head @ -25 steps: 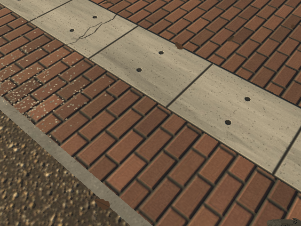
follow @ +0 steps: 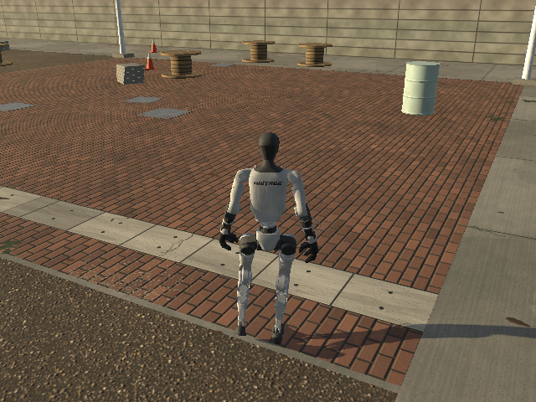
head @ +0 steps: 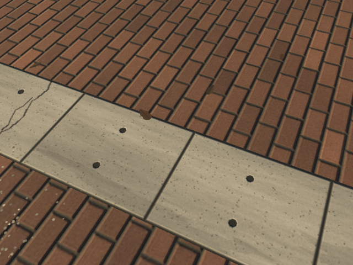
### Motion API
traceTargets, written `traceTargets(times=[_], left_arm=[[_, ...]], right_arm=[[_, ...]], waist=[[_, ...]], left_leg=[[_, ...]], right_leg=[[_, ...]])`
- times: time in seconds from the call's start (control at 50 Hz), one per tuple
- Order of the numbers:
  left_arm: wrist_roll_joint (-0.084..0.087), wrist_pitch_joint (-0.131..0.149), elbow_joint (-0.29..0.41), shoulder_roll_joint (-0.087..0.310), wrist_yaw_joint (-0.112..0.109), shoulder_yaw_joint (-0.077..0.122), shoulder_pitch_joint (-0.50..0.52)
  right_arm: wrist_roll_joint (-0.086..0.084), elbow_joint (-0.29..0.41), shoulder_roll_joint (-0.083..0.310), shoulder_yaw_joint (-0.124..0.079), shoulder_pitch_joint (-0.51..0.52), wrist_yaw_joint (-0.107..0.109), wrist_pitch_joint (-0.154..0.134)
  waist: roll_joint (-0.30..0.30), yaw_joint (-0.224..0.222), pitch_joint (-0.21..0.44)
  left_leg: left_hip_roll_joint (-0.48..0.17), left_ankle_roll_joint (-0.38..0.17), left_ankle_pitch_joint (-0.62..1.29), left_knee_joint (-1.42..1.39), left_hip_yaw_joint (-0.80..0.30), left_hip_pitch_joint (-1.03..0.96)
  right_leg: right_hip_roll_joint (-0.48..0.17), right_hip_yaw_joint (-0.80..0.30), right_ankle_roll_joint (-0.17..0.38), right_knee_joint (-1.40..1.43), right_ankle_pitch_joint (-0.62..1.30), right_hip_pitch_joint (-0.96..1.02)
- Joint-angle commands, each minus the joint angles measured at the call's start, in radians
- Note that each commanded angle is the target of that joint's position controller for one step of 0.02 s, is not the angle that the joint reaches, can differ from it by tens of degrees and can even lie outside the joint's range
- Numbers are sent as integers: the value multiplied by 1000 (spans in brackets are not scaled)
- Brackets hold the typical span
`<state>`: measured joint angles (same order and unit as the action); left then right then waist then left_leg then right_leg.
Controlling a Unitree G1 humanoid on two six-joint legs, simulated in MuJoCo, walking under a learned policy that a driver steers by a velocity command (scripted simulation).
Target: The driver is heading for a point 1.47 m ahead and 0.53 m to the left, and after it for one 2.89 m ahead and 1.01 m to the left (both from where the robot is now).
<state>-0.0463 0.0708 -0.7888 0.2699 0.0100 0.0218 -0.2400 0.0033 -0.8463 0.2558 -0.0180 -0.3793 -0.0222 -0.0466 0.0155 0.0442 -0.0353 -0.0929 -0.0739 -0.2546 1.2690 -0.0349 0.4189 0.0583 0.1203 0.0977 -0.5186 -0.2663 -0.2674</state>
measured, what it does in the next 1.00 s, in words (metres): walks ahead, turning left: left foot, then right foot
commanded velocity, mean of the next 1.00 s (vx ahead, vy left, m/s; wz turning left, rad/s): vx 1.00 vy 0.00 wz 0.77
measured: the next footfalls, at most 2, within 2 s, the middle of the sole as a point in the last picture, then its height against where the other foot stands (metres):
left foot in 0.30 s outside the picture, level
right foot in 0.72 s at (155, 164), level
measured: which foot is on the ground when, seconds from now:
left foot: up 0.00-0.28, down 0.30-0.70, up 0.72-1.00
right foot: down 0.00-0.30, up 0.32-0.70, down 0.72-1.00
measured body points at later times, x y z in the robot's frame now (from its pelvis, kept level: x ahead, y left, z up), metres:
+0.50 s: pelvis +0.46 +0.08 +0.00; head +0.48 +0.07 +0.45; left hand +0.59 +0.36 -0.06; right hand +0.56 -0.19 -0.14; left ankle +0.44 +0.09 -0.73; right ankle +0.59 -0.08 -0.64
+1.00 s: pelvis +0.89 +0.23 +0.00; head +0.90 +0.24 +0.45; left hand +0.62 +0.38 -0.11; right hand +1.23 +0.26 -0.05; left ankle +0.88 +0.40 -0.67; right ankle +0.89 +0.07 -0.73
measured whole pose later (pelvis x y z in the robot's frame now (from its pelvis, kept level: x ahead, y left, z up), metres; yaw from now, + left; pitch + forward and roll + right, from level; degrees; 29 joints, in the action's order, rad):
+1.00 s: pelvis +0.89 +0.23 +0.00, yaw +48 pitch +3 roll -2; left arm -0.03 0.10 -0.88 0.32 0.01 0.05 -0.54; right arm 0.04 -0.60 0.34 -0.02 -0.02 -0.08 -0.02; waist 0.06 -0.09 0.02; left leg -0.01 -0.08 -0.12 0.97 -0.06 0.73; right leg 0.01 0.12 -0.01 -0.26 -0.32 0.01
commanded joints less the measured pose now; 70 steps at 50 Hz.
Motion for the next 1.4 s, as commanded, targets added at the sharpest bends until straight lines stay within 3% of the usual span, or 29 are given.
traceTargets(times=[0.02, 0.12, 0.18, 0.22, 0.26, 0.28, 0.3, 0.32, 0.34, 0.38, 0.42, 0.54, 0.62, 0.66, 0.7, 0.72, 0.74, 0.76, 0.8, 0.86, 1.06, 1.12, 1.14, 1.16, 1.18, 1.22, 1.24, 1.32, 1.4], left_arm=[[27, 51, 12, 79, -4, 31, -65], [29, 76, -27, 52, 2, 23, -80], [38, 81, -38, 107, -16, 26, -113], [36, 68, -41, 160, -40, 36, -135], [19, 32, -15, 227, -64, 55, -80], [9, 13, 10, 249, -65, 63, -12], [9, 2, 8, 227, -46, 64, 25], [-14, 22, 59, 44, -24, 14, 32], [17, 46, 171, 55, -21, 0, -51], [3, 77, 165, 136, -15, 0, 44], [-26, 42, 162, 115, -18, -9, 49], [5, -8, 265, 41, 9, -45, 276], [26, 1, 288, 70, 7, -37, 332], [24, 9, 267, 119, -5, -16, 254], [24, 19, 188, 209, -31, 29, -76], [-2, 23, 153, 280, -54, 58, -311], [-42, 18, 161, 364, -51, 72, -247], [-24, 9, 175, 295, -43, 76, -120], [-9, 4, 157, 141, -29, 42, -46], [3, 31, 58, 84, -16, 26, -131], [34, 50, -56, 203, 10, 39, -237], [38, 33, -82, 271, -7, 54, -232], [40, 34, -66, 231, -7, 42, -223], [53, 36, -19, 50, 1, 9, -313], [69, 26, 0, 126, -3, 28, -277], [54, 16, 15, 114, 3, 29, -134], [48, 4, 0, 93, 10, 28, -132], [23, -60, 25, 30, 36, 27, -69], [27, -61, 106, 11, 66, 12, 103]], right_arm=[[14, 40, 68, -25, -26, -22, 32], [3, 126, 35, -12, 218, -43, 31], [8, 162, 36, 0, 294, -64, 22], [14, 147, 76, -8, 262, -64, 21], [12, 83, 154, -37, 13, -54, 29], [13, 17, 204, -66, -215, -39, 33], [-1, -15, 247, -96, -314, -15, 35], [-10, -17, 308, -111, -215, 0, 47], [15, 41, 390, -128, -135, 3, 55], [18, 70, 242, -104, -44, 19, 51], [12, 71, 215, -90, 6, 24, 20], [-3, 89, 217, -95, 14, 11, -30], [-7, 90, 238, -113, -36, 4, -24], [0, 102, 258, -120, -15, 13, -22], [9, 119, 300, -126, 63, 7, -28], [10, 152, 191, -94, 92, 8, -42], [-37, 215, 42, -51, -18, 6, -41], [-13, 201, 115, -44, 3, 16, -22], [30, 193, 163, -52, 130, -6, -6], [44, 227, 95, -29, 180, -42, 17], [34, 339, 86, 25, 472, -64, -9], [54, 230, 174, -19, 136, -11, -18], [73, 183, 241, -46, -36, 11, -20], [100, 176, 332, -72, -88, 26, -30], [72, 193, 310, -72, -89, 26, -20], [49, 159, 174, -48, 52, 23, -31], [49, 148, 143, -43, 81, 22, -38], [10, 85, 83, -33, 65, 17, -75], [16, 55, 74, -32, 81, 18, -93]], waist=[[-60, -15, -25], [-77, -23, -104], [-44, -20, -111], [-75, 7, -49], [-127, 149, 96], [-123, 258, 184], [-19, 298, 186], [246, 152, 82], [269, 64, 312], [-88, 20, 84], [-149, -64, -19], [-42, -19, -70], [35, 47, -5], [48, 7, 49], [13, -188, 232], [-98, -273, 370], [-416, -136, 437], [-344, -105, 347], [-84, -106, 134], [-114, -68, 42], [-82, -51, -83], [-116, 129, 141], [-94, 204, 246], [196, 107, 413], [159, 123, 497], [55, 52, 139], [46, 17, 83], [57, -59, -34], [63, -82, -91]], left_leg=[[-71, 7, 38, -22, -35, 229], [-31, -5, 311, -255, 91, 287], [28, -52, 421, -489, 193, 180], [119, -83, 403, -551, 258, 78], [196, -115, 269, -536, 254, -194], [197, -157, 180, -536, 186, -423], [156, -213, 122, -630, 83, -570], [49, -259, 321, -560, -140, -647], [-127, -466, -1, -823, -654, -851], [-154, -361, -314, -1082, -757, -550], [-66, -314, -112, -1076, -574, -255], [126, -224, 146, -1116, -301, 30], [93, -160, 371, -1027, -341, -184], [79, -120, 519, -905, -373, -271], [126, -72, 630, -512, -326, -213], [176, -66, 332, -171, -251, -50], [267, -37, -299, 86, -144, 262], [171, -53, -178, 174, -101, 389], [85, -40, -27, 84, -62, 362], [48, -19, -21, -1, -85, 323], [95, -28, 222, -610, 113, 41], [166, -53, 95, -696, 97, -378], [32, -61, 16, -678, -28, -661], [-305, -97, -306, -752, -476, -914], [-375, -120, -388, -923, -753, -858], [-266, -103, -201, -979, -439, -557], [-227, -87, -99, -1013, -338, -461], [-193, -60, 87, -1126, -76, -310], [-101, -12, 342, -1166, 202, -268]], right_leg=[[-291, -251, 43, 383, 90, 131], [-178, 75, -34, 426, 504, 111], [-205, 156, -75, 407, 835, 176], [-223, 168, -97, 281, 1192, 297], [-262, 143, -102, -45, 1448, 312], [-276, 111, -90, -344, 1400, 210], [-162, 119, -85, -778, 798, 48], [18, 51, -101, -1174, -224, -344], [25, -175, -118, -1299, -254, -600], [-89, -237, -93, -1049, -81, -609], [-146, -230, -126, -888, -90, -465], [-165, -131, -171, -283, 242, -216], [-100, -133, -144, -61, 356, -150], [-63, -152, -132, 10, 264, -39], [-68, -149, -105, -9, 91, 319], [-273, -349, -79, -5, -257, 567], [-539, -932, -9, 241, -560, 711], [-527, -1047, 39, 300, -712, 603], [-402, -661, 23, 266, -387, 352], [-311, -419, 2, 299, -83, 205], [-267, -131, 51, 462, 692, 129], [-257, -107, 23, -24, 1071, 181], [-210, -104, 12, -327, 793, -35], [-72, -114, 3, -732, -150, -334], [-46, -209, 23, -897, -171, -419], [-138, -192, 18, -821, 9, -492], [-160, -191, 8, -790, 20, -458], [-214, -181, -22, -733, 34, -473], [-199, -107, -10, -537, 265, -481]])
Keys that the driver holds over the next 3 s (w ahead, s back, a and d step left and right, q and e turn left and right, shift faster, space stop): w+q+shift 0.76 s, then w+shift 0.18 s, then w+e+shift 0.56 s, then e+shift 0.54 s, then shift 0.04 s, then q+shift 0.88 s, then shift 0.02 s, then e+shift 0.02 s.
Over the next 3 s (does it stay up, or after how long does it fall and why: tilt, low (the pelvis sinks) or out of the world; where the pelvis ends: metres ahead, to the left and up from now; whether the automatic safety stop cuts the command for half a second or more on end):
stays up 1.60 0.77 0.01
